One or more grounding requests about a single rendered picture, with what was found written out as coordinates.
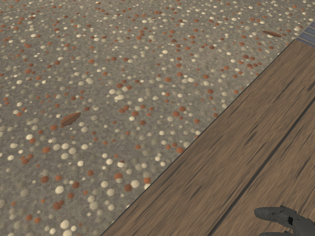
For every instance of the robot right hand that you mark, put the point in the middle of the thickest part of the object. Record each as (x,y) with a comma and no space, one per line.
(288,218)

